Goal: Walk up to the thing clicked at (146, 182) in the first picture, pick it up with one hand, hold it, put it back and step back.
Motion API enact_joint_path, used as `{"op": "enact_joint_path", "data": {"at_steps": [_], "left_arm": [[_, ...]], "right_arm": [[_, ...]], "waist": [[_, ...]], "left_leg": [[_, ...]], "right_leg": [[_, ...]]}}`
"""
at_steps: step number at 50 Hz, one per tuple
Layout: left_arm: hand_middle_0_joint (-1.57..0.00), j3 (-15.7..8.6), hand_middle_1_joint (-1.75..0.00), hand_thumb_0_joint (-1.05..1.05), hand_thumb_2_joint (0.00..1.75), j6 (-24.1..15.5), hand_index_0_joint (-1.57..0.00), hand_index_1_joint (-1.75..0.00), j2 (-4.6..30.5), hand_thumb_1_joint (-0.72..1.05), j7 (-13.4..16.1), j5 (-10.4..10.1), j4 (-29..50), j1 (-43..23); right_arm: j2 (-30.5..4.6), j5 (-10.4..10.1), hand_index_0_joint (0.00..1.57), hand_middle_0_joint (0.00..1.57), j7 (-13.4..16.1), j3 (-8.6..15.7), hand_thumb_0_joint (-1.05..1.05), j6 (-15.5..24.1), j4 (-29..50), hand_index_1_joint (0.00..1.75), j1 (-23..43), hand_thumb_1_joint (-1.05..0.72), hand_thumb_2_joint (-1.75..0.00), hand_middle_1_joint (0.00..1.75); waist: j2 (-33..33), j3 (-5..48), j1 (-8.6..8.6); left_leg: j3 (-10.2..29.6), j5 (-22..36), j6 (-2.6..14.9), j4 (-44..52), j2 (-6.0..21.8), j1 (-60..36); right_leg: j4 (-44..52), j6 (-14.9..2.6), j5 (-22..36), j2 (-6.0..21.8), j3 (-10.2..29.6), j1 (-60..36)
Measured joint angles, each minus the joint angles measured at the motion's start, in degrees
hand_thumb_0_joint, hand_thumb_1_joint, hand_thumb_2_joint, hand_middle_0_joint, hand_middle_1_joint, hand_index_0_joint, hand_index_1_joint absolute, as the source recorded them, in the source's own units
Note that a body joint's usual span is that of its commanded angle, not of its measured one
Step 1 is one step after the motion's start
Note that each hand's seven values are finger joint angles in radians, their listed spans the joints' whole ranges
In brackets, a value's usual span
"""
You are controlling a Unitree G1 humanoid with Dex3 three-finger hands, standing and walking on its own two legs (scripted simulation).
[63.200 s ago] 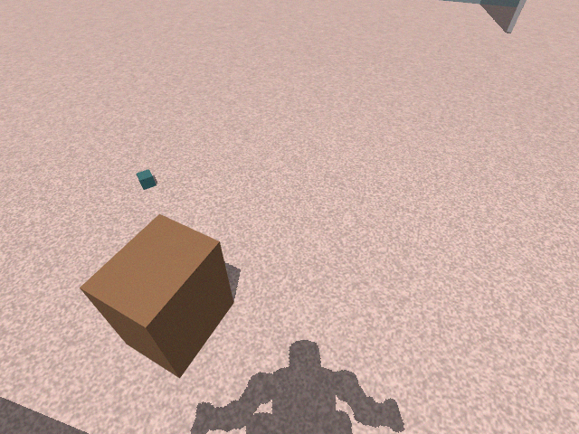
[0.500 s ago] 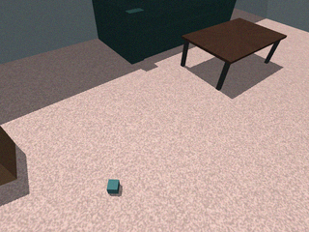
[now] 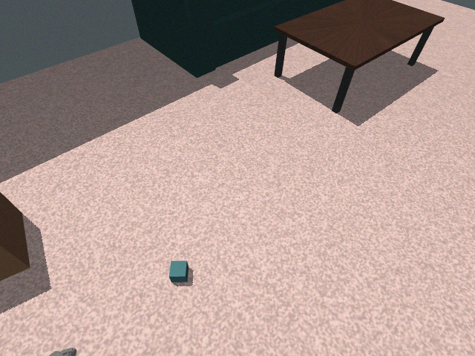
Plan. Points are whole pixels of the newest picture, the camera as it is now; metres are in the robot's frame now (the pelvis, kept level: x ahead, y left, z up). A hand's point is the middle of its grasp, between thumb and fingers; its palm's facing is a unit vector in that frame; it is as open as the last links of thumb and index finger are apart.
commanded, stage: stand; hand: left
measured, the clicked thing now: (179, 271) +0.55 +0.23 -0.72
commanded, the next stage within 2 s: none
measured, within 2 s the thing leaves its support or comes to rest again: neither
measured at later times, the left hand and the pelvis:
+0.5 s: hand out of the picture +0.08 +0.26 -0.13, palm faces +0.00 -0.93 -0.37, open 7.3 cm; pelvis +0.00 +0.00 +0.02, yaw +1 degrees
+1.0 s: hand out of the picture +0.09 +0.25 -0.13, palm faces -0.01 -0.94 -0.35, open 7.3 cm; pelvis +0.01 -0.01 +0.02, yaw +1 degrees
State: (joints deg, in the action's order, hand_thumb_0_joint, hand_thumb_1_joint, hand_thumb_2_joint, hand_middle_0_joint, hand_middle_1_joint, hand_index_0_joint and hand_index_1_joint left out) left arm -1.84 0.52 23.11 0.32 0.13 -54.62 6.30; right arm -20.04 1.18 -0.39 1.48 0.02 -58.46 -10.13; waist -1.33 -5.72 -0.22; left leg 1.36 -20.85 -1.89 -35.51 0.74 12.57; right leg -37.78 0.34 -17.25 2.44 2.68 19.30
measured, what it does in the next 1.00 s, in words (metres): stands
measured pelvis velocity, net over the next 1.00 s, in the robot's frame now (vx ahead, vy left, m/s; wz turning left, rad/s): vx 0.01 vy -0.01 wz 0.01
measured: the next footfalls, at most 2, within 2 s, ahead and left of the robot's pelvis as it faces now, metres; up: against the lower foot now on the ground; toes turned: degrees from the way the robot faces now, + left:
none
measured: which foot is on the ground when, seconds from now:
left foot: down 0.00-1.00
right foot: down 0.00-1.00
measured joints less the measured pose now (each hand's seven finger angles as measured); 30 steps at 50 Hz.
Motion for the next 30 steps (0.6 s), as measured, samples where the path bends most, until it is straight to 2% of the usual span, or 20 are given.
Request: {"op": "enact_joint_path", "data": {"at_steps": [1,5,11,30], "left_arm": [[-0.2,0.1,-0.3,0.01,0.9,-0.4,-0.21,-0.3,-0.3,0.91,-0.1,0.0,-0.7,-0.1],[-0.2,1.2,-0.3,0.01,0.9,-1.2,-0.21,-0.3,-2.1,0.91,-0.7,0.2,-3.3,-0.3],[-0.2,2.3,-0.3,0.01,0.9,-1.2,-0.21,-0.3,-3.5,0.91,-1.2,-0.1,-6.6,-1.2],[-0.2,1.9,-0.3,0.01,0.9,-1.7,-0.21,-0.3,-2.1,0.91,-0.7,0.2,-11.2,-1.0]], "right_arm": [[-0.1,-0.1,0.21,0.2,0.1,0.0,0.0,-0.2,-0.6,0.3,0.2,-0.91,-0.9,0.3],[-0.7,-0.7,0.21,0.2,0.2,0.1,0.01,0.0,-2.2,0.3,1.1,-0.91,-0.9,0.3],[-1.0,-0.5,0.21,0.2,-0.2,-0.2,0.01,0.7,-4.1,0.3,3.0,-0.91,-0.9,0.3],[-0.6,-0.4,0.21,0.2,-0.5,-0.6,0.0,0.7,-6.3,0.3,5.9,-0.91,-0.9,0.3]], "waist": [[0.0,0.1,-0.16],[0.4,0.8,-0.76],[0.7,1.6,-0.27],[2.7,2.3,0.95]], "left_leg": [[0.2,0.0,-0.22,0.1,0.3,-0.3],[0.7,1.3,-0.29,2.9,0.7,-2.1],[0.7,4.0,-0.21,8.0,0.8,-4.7],[0.9,7.8,-0.78,15.0,1.2,-7.5]], "right_leg": [[1.2,0.69,2.3,-0.2,-0.3,-0.7],[4.8,1.7,3.1,-0.4,-0.9,-3.2],[10.4,1.84,5.9,-0.3,-1.1,-6.0],[16.2,1.44,8.9,-0.6,-1.6,-8.5]]}}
